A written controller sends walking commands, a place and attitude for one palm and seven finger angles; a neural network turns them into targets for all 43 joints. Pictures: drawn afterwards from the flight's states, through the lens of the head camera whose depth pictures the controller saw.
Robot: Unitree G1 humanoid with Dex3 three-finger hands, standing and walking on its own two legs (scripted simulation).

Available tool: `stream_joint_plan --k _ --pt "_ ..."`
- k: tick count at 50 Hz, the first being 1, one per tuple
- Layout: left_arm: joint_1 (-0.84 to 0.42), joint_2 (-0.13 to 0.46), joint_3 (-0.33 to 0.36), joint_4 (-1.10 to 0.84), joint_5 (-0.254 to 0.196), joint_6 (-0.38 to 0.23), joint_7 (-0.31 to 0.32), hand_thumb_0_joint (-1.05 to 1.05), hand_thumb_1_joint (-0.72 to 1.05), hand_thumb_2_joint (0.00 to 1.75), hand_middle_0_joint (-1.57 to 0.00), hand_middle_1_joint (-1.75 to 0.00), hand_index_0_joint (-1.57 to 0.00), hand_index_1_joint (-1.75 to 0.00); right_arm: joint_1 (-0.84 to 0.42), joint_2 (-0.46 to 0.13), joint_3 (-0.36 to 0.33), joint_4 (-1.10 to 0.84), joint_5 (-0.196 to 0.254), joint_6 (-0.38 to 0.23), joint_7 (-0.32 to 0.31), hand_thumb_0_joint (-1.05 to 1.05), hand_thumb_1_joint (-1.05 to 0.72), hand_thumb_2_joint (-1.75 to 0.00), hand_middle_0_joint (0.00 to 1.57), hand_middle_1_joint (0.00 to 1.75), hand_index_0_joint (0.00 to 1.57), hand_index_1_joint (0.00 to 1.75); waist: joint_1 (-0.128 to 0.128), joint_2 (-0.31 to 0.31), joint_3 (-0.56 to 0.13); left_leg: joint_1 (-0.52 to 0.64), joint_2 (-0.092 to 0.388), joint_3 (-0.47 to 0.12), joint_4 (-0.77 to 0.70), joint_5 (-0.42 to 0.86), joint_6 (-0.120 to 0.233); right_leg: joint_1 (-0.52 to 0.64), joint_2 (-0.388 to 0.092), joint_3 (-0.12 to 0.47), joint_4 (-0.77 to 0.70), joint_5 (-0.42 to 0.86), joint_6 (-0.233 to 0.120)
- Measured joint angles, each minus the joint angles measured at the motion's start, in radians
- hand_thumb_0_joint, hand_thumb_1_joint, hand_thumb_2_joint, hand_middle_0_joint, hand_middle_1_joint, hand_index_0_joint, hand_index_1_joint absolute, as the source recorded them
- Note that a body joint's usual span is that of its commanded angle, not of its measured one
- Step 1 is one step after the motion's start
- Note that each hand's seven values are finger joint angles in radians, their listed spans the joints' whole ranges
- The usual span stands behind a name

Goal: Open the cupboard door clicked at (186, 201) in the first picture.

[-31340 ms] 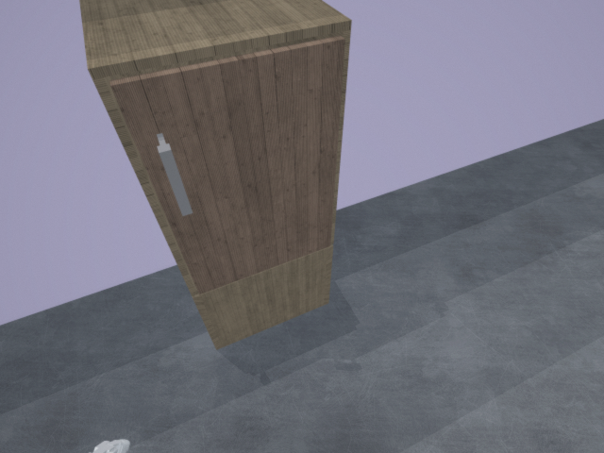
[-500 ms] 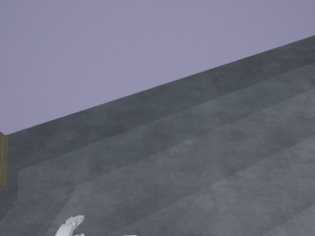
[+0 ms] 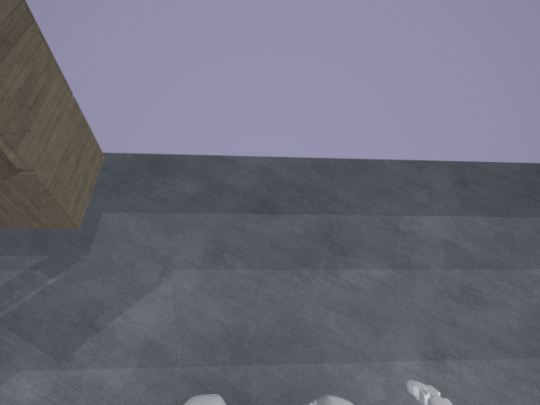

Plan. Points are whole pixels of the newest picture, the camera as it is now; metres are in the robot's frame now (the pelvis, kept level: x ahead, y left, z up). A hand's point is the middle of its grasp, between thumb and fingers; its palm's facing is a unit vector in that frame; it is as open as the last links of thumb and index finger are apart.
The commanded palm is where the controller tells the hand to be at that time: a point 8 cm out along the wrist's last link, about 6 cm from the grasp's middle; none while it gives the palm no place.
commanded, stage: turn to face it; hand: left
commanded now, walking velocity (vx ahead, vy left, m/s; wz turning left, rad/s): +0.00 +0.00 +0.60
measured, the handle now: out of the picture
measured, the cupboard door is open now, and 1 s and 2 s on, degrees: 43 43 43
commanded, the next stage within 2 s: take the last steps up to it in 1.36 s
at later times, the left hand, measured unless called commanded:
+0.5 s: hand out of the picture +0.06 +0.15 -0.13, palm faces +0.27 -0.92 -0.29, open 7.4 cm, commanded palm none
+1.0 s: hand out of the picture -0.05 +0.19 -0.16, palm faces +0.58 -0.78 -0.23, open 7.4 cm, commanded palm none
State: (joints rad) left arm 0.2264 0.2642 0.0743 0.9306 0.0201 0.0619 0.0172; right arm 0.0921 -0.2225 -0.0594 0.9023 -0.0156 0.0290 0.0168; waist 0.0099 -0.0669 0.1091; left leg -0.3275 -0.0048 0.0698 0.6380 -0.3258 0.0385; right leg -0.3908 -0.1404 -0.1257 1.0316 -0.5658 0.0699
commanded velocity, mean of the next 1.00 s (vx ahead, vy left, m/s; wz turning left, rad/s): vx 0.00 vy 0.00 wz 0.56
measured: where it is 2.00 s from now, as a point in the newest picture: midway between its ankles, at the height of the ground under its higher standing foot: outside the picture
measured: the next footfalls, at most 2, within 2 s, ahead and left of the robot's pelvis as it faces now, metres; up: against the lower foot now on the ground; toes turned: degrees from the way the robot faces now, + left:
right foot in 0.34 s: +0.07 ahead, -0.15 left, +0.00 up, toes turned +8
left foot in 0.80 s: +0.02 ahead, +0.08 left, +0.00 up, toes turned +34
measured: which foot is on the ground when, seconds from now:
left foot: down 0.00-0.34, up 0.36-0.78, down 0.80-1.00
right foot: up 0.00-0.32, down 0.34-0.80, up 0.82-1.00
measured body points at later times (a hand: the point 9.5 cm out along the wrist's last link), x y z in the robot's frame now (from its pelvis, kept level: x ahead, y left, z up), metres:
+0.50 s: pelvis +0.02 -0.06 +0.02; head +0.07 -0.08 +0.46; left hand +0.05 +0.20 -0.11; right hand +0.15 -0.30 -0.15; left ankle -0.05 +0.07 -0.63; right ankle +0.03 -0.15 -0.72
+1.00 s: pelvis +0.01 -0.02 +0.01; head +0.04 +0.03 +0.46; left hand -0.08 +0.24 -0.14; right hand +0.25 -0.17 -0.11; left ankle -0.02 +0.06 -0.72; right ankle +0.08 -0.17 -0.64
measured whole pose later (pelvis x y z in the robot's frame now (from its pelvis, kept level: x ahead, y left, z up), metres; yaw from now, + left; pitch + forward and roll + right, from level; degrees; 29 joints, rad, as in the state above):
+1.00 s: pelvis +0.01 -0.02 +0.01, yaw +34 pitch +1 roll -1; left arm 0.20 0.26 0.08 0.93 0.02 0.06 0.01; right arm 0.12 -0.21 -0.04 0.91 -0.02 0.03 0.00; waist 0.02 -0.04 0.08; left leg -0.28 -0.03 0.03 0.50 -0.24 0.06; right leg -0.50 -0.11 -0.02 1.15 -0.39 0.08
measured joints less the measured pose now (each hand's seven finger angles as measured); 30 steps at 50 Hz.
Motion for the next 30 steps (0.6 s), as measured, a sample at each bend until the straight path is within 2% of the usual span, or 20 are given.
stream_joint_plan --k 3,6,10,14,17,18,20,21,24,26,30 --pt "-0.029 0.007 0.005 -0.001 0.001 0.005 -0.004 0.01 0.91 0.9 -0.2 -0.3 -0.2 -0.3 0.018 0.006 0.008 -0.001 -0.002 -0.002 -0.015 0.01 -0.91 -0.9 0.2 0.3 0.21 0.3 0.001 0.012 -0.009 0.026 -0.006 -0.034 -0.067 0.038 -0.008 -0.077 0.029 0.063 0.107 0.085 0.013" --pt "-0.05 0.003 0.003 -0.02 0.001 -0.004 -0.011 0.01 0.91 0.9 -0.2 -0.3 -0.2 -0.3 0.037 0.006 0.013 0.009 -0.002 0.001 -0.019 0.01 -0.9 -0.9 0.2 0.3 0.21 0.3 0.003 0.027 -0.016 0.051 -0.012 -0.062 -0.127 0.073 -0.007 -0.109 0.038 0.099 0.097 0.152 0.022" --pt "-0.073 -0.007 -0.002 -0.042 -0.001 -0.009 -0.012 0.01 0.91 0.9 -0.2 -0.3 -0.2 -0.3 0.061 0.009 0.013 0.02 -0.005 0.006 -0.015 0.01 -0.9 -0.9 0.2 0.3 0.21 0.3 -0.007 0.046 -0.026 0.06 -0.017 -0.101 -0.157 0.092 -0.017 -0.091 0.051 0.119 -0.022 0.163 0.026" --pt "-0.092 -0.02 -0.009 -0.059 -0.005 -0.015 -0.012 0.0 0.9 0.9 -0.2 -0.3 -0.2 -0.3 0.081 0.008 0.004 0.027 -0.008 0.017 -0.012 0.01 -0.9 -0.9 0.2 0.3 0.21 0.3 -0.026 0.068 -0.027 0.042 -0.022 -0.145 -0.133 0.084 -0.038 -0.016 0.082 0.115 -0.218 0.152 0.02" --pt "-0.09 -0.03 -0.017 -0.074 -0.007 -0.036 -0.012 0.0 0.9 0.9 -0.2 -0.3 -0.2 -0.3 0.098 0.001 -0.008 0.031 -0.001 0.026 -0.012 0.01 -0.9 -0.9 0.2 0.3 0.21 0.3 -0.032 0.081 -0.034 0.005 -0.036 -0.178 -0.069 0.054 -0.063 0.087 0.102 0.098 -0.44 0.251 0.004" --pt "-0.091 -0.041 -0.019 -0.072 -0.003 -0.046 -0.008 0.0 0.9 0.9 -0.2 -0.3 -0.2 -0.3 0.095 -0.007 -0.015 0.037 0.004 0.03 -0.012 0.01 -0.9 -0.9 0.2 0.3 0.21 0.3 -0.031 0.097 -0.028 -0.017 -0.035 -0.185 -0.01 -0.005 -0.067 0.092 0.107 0.085 -0.444 0.259 -0.024" --pt "-0.085 -0.061 -0.032 -0.071 0.001 -0.054 -0.003 0.0 0.9 0.9 -0.2 -0.3 -0.2 -0.3 0.095 -0.022 -0.027 0.045 0.005 0.042 -0.011 0.01 -0.9 -0.9 0.2 0.3 0.21 0.3 -0.039 0.111 -0.019 -0.085 -0.049 -0.164 0.201 -0.141 -0.073 0.105 0.094 0.052 -0.429 0.241 -0.072" --pt "-0.078 -0.07 -0.036 -0.07 0.002 -0.055 0.0 0.0 0.9 0.9 -0.2 -0.3 -0.2 -0.3 0.095 -0.027 -0.032 0.05 0.004 0.047 -0.009 0.01 -0.9 -0.9 0.2 0.3 0.21 0.3 -0.041 0.112 -0.018 -0.117 -0.05 -0.144 0.31 -0.159 -0.076 0.119 0.083 0.038 -0.438 0.237 -0.085" --pt "-0.049 -0.088 -0.043 -0.063 -0.002 -0.053 0.003 0.0 0.9 0.9 -0.21 -0.3 -0.2 -0.3 0.09 -0.038 -0.038 0.06 0.0 0.058 0.001 0.01 -0.91 -0.9 0.2 0.3 0.2 0.3 -0.043 0.105 -0.018 -0.177 -0.026 -0.095 0.517 -0.107 -0.096 0.161 0.061 0.002 -0.49 0.251 -0.093" --pt "-0.032 -0.094 -0.045 -0.055 -0.003 -0.053 0.004 0.0 0.9 0.9 -0.21 -0.3 -0.2 -0.3 0.086 -0.039 -0.037 0.062 0.001 0.06 0.005 0.01 -0.91 -0.9 0.2 0.3 0.2 0.3 -0.048 0.097 -0.019 -0.185 -0.004 -0.079 0.542 -0.073 -0.108 0.184 0.05 -0.026 -0.521 0.261 -0.092" --pt "-0.004 -0.099 -0.043 -0.044 -0.001 -0.06 0.008 0.0 0.9 0.9 -0.21 -0.3 -0.2 -0.3 0.073 -0.033 -0.032 0.066 0.003 0.064 0.008 0.01 -0.91 -0.9 0.2 0.3 0.2 0.3 -0.039 0.075 -0.015 -0.156 0.027 -0.058 0.447 -0.076 -0.121 0.214 0.031 -0.085 -0.543 0.259 -0.091"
